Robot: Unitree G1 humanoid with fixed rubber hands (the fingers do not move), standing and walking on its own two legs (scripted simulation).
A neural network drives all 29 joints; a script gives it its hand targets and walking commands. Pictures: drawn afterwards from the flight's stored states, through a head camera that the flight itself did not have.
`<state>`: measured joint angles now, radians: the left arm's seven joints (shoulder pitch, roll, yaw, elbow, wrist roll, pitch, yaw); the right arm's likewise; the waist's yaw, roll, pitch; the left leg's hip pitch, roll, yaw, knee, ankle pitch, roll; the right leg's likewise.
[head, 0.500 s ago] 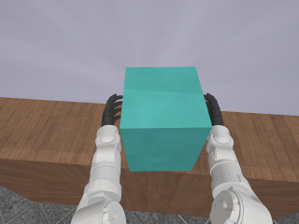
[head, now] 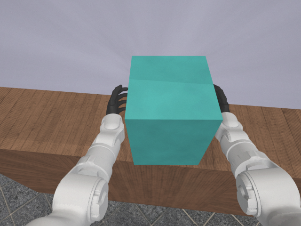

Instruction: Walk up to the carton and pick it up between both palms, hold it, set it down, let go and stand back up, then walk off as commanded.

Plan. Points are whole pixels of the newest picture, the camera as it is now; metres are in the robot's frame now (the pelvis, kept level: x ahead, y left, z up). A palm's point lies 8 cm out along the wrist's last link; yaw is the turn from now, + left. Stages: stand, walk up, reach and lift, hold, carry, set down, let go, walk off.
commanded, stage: set down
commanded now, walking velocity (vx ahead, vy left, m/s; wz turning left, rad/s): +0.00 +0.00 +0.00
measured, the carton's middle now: (167, 114) +0.44 +0.01 +0.03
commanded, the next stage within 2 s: none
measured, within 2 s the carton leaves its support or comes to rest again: neither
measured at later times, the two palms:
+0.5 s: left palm (101, 144) +0.33 +0.18 +0.03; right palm (245, 144) +0.35 -0.20 +0.04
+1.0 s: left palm (96, 172) +0.26 +0.17 +0.02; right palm (254, 165) +0.30 -0.21 +0.04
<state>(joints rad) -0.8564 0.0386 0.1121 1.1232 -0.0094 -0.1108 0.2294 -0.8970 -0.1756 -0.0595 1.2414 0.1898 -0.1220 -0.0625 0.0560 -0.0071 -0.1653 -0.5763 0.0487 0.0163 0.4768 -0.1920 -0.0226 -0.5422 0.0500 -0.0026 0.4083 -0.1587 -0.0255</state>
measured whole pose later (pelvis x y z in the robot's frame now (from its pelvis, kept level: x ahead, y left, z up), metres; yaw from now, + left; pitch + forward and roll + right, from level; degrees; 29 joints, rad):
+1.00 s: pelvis -0.01 -0.02 +0.01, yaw +3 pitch +1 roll +0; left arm -0.08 0.08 0.00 0.36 -0.07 -0.01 0.17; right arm -0.21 -0.21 0.02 0.64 0.27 -0.17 0.00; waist 0.01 -0.06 0.00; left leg -0.22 0.03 -0.03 0.36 -0.15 -0.04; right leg -0.21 0.03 -0.05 0.38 -0.18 -0.05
